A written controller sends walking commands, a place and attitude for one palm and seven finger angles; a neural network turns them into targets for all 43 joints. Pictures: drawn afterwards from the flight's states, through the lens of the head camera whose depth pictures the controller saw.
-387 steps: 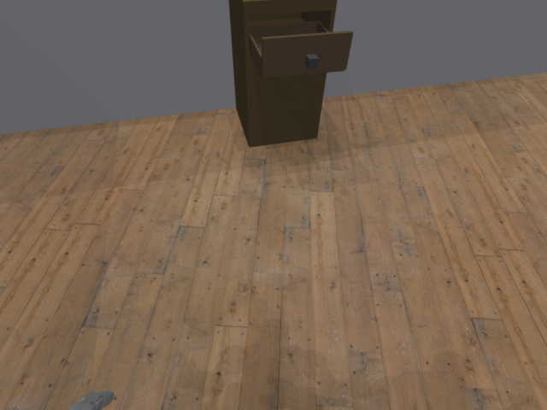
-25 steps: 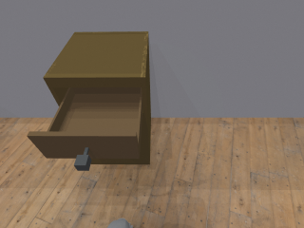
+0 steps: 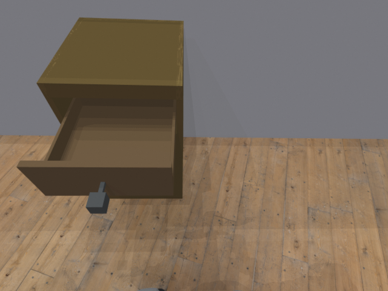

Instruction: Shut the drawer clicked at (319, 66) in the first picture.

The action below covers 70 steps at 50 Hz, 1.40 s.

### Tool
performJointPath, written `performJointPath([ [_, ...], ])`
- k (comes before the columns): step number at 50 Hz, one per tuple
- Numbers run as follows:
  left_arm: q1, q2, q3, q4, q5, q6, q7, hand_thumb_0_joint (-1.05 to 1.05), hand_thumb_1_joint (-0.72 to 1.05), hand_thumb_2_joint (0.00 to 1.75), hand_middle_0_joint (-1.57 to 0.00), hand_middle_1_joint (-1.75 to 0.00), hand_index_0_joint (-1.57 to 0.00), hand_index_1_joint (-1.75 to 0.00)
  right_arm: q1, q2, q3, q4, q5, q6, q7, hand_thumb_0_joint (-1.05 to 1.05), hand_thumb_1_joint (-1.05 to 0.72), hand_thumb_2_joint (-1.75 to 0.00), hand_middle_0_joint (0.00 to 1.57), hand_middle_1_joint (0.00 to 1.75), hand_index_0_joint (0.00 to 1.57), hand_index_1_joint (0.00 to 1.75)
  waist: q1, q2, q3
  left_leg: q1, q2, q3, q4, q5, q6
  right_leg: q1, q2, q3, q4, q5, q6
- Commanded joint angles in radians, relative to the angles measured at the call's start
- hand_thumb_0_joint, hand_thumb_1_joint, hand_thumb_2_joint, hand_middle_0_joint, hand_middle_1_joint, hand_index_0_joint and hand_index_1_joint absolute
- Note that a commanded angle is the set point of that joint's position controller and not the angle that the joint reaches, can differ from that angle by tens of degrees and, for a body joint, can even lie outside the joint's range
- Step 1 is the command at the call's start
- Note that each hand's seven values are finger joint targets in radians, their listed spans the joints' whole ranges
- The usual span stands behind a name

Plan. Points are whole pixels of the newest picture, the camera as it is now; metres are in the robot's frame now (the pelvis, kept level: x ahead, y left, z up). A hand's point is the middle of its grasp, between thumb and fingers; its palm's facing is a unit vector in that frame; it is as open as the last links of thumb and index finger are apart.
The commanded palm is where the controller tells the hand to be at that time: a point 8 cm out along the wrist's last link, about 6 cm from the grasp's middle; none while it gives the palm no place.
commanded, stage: come to a stop and stand still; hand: left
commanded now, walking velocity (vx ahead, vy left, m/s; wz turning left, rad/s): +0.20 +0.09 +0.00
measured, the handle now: (100, 195) +0.35 +0.28 -0.12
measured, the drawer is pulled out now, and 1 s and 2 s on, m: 0.26 0.26 0.26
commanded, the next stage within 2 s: look again from close up in 1.16 s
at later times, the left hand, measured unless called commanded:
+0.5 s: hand out of the picture -0.04 +0.13 -0.15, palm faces +0.14 -0.97 -0.22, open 7.4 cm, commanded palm none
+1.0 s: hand out of the picture +0.01 +0.25 -0.17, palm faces +0.02 -0.97 -0.23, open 7.4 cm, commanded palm none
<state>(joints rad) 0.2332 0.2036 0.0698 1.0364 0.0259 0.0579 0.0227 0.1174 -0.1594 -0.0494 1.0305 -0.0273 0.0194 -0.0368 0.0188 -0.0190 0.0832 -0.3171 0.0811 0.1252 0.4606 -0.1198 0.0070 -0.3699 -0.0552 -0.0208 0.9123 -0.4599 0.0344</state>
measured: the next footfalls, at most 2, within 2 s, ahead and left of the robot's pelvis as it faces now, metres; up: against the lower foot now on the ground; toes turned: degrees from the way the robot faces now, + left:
right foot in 0.08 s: +0.02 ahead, -0.15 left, +0.00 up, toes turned +0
left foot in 0.62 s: +0.01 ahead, +0.11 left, +0.00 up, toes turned +4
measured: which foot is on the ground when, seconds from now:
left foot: down 0.00-0.08, up 0.10-0.60, down 0.62-1.00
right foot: up 0.00-0.06, down 0.08-1.00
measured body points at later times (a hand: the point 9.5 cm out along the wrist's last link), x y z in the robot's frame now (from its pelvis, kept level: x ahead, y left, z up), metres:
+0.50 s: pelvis -0.01 -0.03 +0.01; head +0.01 -0.05 +0.46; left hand -0.05 +0.18 -0.14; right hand +0.00 -0.27 -0.16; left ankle -0.03 +0.11 -0.70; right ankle -0.02 -0.15 -0.74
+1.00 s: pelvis -0.01 +0.06 +0.00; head -0.01 +0.06 +0.45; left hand +0.01 +0.30 -0.15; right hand +0.06 -0.17 -0.15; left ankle -0.03 +0.11 -0.74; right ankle -0.02 -0.14 -0.73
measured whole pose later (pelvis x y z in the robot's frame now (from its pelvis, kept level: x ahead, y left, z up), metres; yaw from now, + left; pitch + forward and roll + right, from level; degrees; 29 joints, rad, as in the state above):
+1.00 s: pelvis -0.01 +0.06 +0.00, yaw +0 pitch -1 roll +0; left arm 0.28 0.20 0.00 1.01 0.03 0.02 0.03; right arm 0.22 -0.18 0.02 0.97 -0.02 -0.02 -0.02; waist 0.02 0.00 0.01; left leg -0.18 -0.07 0.11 0.49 -0.31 0.10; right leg -0.21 -0.12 0.05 0.51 -0.29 0.01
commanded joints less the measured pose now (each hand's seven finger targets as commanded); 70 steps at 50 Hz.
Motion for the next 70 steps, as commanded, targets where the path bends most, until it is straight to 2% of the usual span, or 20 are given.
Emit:
performJointPath([
  [1,0.179,-0.016,-0.013,0.007,-0.008,-0.024,-0.002,0.0,0.9,0.9,-0.2,-0.3,-0.2,-0.3,0.03,-0.163,-0.04,-0.03,-0.005,0.003,0.009,0.0,-0.9,-0.9,0.2,0.3,0.2,0.3,0.007,0.249,-0.12,-0.031,0.182,-0.208,-0.226,-0.372,0.092,0.188,0.019,-0.059,-0.268,0.044,-0.024],
  [3,0.262,0.023,-0.012,0.047,0.003,-0.04,0.0,0.0,0.9,0.9,-0.2,-0.3,-0.2,-0.3,0.042,-0.119,-0.033,-0.022,0.003,0.012,0.02,0.0,-0.9,-0.9,0.2,0.3,0.2,0.3,0.044,0.088,-0.084,-0.157,0.061,-0.125,-0.118,-0.49,0.014,0.329,0.019,-0.063,-0.511,0.107,-0.02],
  [4,0.249,0.088,-0.008,0.034,0.013,-0.051,0.005,0.0,0.9,0.9,-0.2,-0.3,-0.2,-0.3,0.053,-0.057,-0.019,-0.037,0.017,0.022,0.025,0.0,-0.9,-0.9,0.2,0.3,0.2,0.3,0.039,-0.142,-0.03,-0.21,-0.032,-0.055,0.103,-0.457,-0.039,0.231,-0.154,0.199,-0.709,-0.2,-0.073],
  [5,0.161,0.155,-0.005,-0.01,0.008,-0.046,0.008,0.0,0.9,0.9,-0.2,-0.3,-0.2,-0.3,0.023,-0.042,-0.017,-0.073,0.012,0.027,0.032,0.0,-0.9,-0.9,0.2,0.3,0.2,0.3,0.036,-0.281,0.067,-0.222,-0.049,-0.06,0.25,-0.387,-0.044,0.03,-0.31,0.412,-0.887,-0.441,-0.142],
  [6,0.068,0.181,-0.002,-0.048,0.008,-0.043,0.012,0.0,0.9,0.9,-0.2,-0.3,-0.2,-0.3,0.028,-0.084,-0.026,-0.078,0.005,0.03,0.039,0.0,-0.9,-0.9,0.2,0.3,0.2,0.3,0.008,-0.183,0.1,-0.155,-0.031,-0.11,0.357,-0.338,-0.033,-0.112,-0.345,0.423,-0.924,-0.441,-0.167],
  [7,0.021,0.17,0.002,-0.058,0.001,-0.06,0.014,0.0,0.9,0.9,-0.2,-0.3,-0.2,-0.3,0.053,-0.083,-0.027,-0.053,0.0,0.033,0.041,0.0,-0.9,-0.9,0.2,0.3,0.2,0.3,-0.007,-0.238,0.119,-0.163,-0.025,-0.146,0.401,-0.265,-0.027,-0.127,-0.299,0.418,-0.92,-0.383,-0.144],
  [10,0.011,0.122,-0.006,-0.053,-0.004,-0.078,0.008,0.0,0.9,0.9,-0.2,-0.3,-0.2,-0.3,0.189,-0.086,-0.026,0.006,0.001,0.016,0.052,0.0,-0.9,-0.9,0.2,0.3,0.2,0.3,-0.04,-0.138,0.087,-0.17,-0.037,-0.111,0.452,-0.139,-0.033,0.033,-0.209,0.198,-0.795,-0.021,-0.112],
  [17,0.193,0.103,0.008,-0.005,-0.005,-0.085,0.023,0.0,0.9,0.9,-0.2,-0.3,-0.2,-0.3,0.147,-0.102,-0.02,-0.031,0.003,0.011,0.038,0.0,-0.9,-0.9,0.2,0.3,0.2,0.3,0.042,-0.126,-0.044,-0.277,-0.033,-0.134,0.467,-0.188,-0.065,0.365,-0.28,0.2,-0.667,0.405,-0.179],
  [24,0.155,0.104,0.008,0.015,0.008,-0.073,0.023,0.0,0.9,0.9,-0.2,-0.3,-0.2,-0.3,0.137,-0.051,-0.001,-0.028,0.022,0.001,0.027,0.0,-0.9,-0.9,0.2,0.3,0.2,0.3,0.031,-0.181,-0.061,-0.042,-0.058,-0.089,0.185,-0.268,-0.046,0.261,-0.256,0.156,-0.608,0.55,-0.189],
  [25,0.243,0.115,-0.021,0.018,0.01,-0.107,0.056,0.0,0.9,0.9,-0.2,-0.3,-0.2,-0.3,0.079,-0.073,0.015,-0.111,0.006,-0.017,0.035,0.0,-0.9,-0.9,0.2,0.3,0.2,0.3,0.025,-0.161,-0.057,-0.073,-0.099,-0.074,0.308,-0.342,-0.049,0.297,-0.231,0.23,-0.533,1.047,-0.15],
  [26,0.192,0.151,-0.019,-0.022,0.008,-0.115,0.049,0.0,0.9,0.9,-0.2,-0.3,-0.2,-0.3,0.14,-0.062,0.01,-0.123,0.011,-0.014,0.041,0.0,-0.9,-0.9,0.2,0.3,0.2,0.3,-0.015,-0.103,-0.117,-0.057,-0.063,-0.083,0.279,-0.303,-0.011,0.279,-0.227,0.143,-0.506,0.868,-0.149],
  [28,0.099,0.151,-0.009,-0.041,0.005,-0.106,0.042,0.0,0.9,0.9,-0.2,-0.3,-0.2,-0.3,0.208,-0.06,0.025,-0.102,0.018,-0.02,0.042,0.0,-0.9,-0.9,0.2,0.3,0.2,0.3,-0.059,-0.042,-0.143,0.102,-0.082,-0.06,0.089,-0.158,-0.017,0.182,-0.176,0.079,-0.481,0.55,-0.131],
  [29,0.11,0.124,-0.018,-0.04,0.0,-0.099,0.04,0.0,0.9,0.9,-0.2,-0.3,-0.2,-0.3,0.235,-0.084,0.025,-0.086,0.016,-0.03,0.04,0.0,-0.9,-0.9,0.2,0.3,0.2,0.3,-0.06,-0.023,-0.143,0.137,-0.056,-0.088,-0.013,-0.106,-0.014,0.189,-0.128,0.05,-0.404,0.496,-0.107],
  [31,0.166,0.036,-0.04,-0.03,-0.01,-0.078,0.037,0.0,0.9,0.9,-0.2,-0.3,-0.2,-0.3,0.227,-0.177,0.015,-0.096,0.011,-0.042,0.024,0.0,-0.9,-0.9,0.2,0.3,0.2,0.3,-0.019,0.174,-0.157,0.169,0.117,-0.247,-0.019,0.31,0.057,0.13,-0.02,-0.042,-0.336,0.194,-0.045],
  [32,0.19,0.017,-0.043,-0.026,-0.008,-0.074,0.039,0.0,0.9,0.9,-0.2,-0.3,-0.2,-0.3,0.202,-0.186,0.015,-0.109,0.006,-0.034,0.017,0.0,-0.9,-0.9,0.2,0.3,0.2,0.3,-0.005,0.143,-0.139,0.15,0.14,-0.229,-0.012,0.327,0.084,0.125,-0.008,-0.044,-0.359,0.096,-0.047],
  [33,0.188,0.014,-0.047,-0.032,-0.004,-0.072,0.036,0.0,0.9,0.9,-0.2,-0.3,-0.2,-0.3,0.184,-0.189,0.017,-0.118,0.004,-0.033,0.01,0.0,-0.9,-0.9,0.2,0.3,0.2,0.3,-0.004,0.128,-0.09,0.129,0.125,-0.204,-0.001,0.362,0.083,0.112,0.005,-0.046,-0.35,0.137,-0.047],
  [35,0.131,0.035,-0.053,-0.026,-0.003,-0.059,0.03,0.0,0.9,0.9,-0.2,-0.3,-0.2,-0.3,0.169,-0.163,0.029,-0.105,0.006,-0.035,0.007,0.0,-0.9,-0.9,0.2,0.3,0.2,0.3,-0.013,0.243,0.0,0.078,0.093,-0.238,-0.071,0.363,0.074,0.101,0.012,-0.049,-0.316,0.066,-0.041],
  [42,0.121,0.063,-0.058,-0.041,-0.003,-0.055,0.017,0.0,0.9,0.9,-0.2,-0.3,-0.2,-0.3,0.139,-0.162,0.03,-0.118,0.01,-0.036,0.011,0.0,-0.9,-0.9,0.2,0.3,0.2,0.3,-0.009,0.033,0.02,0.037,0.037,-0.24,-0.151,-0.092,0.053,0.133,-0.01,0.021,-0.42,0.194,-0.046],
  [53,0.092,0.077,-0.055,-0.051,-0.011,-0.056,0.018,0.0,0.9,0.9,-0.2,-0.3,-0.2,-0.3,0.185,-0.158,0.039,-0.063,0.011,-0.054,0.002,0.0,-0.9,-0.9,0.2,0.3,0.2,0.3,-0.011,0.065,-0.076,0.19,0.041,-0.202,-0.117,0.296,0.026,0.158,-0.021,0.025,-0.412,0.279,-0.039],
  [70,0.102,0.059,-0.059,0.008,-0.013,-0.06,0.02,0.0,0.9,0.9,-0.2,-0.3,-0.2,-0.3,0.229,-0.123,0.048,0.03,0.018,-0.049,0.006,0.0,-0.9,-0.9,0.2,0.3,0.2,0.3,-0.011,0.02,-0.014,0.127,0.016,-0.149,-0.109,0.068,0.038,0.208,-0.042,0.049,-0.468,0.365,-0.044],
])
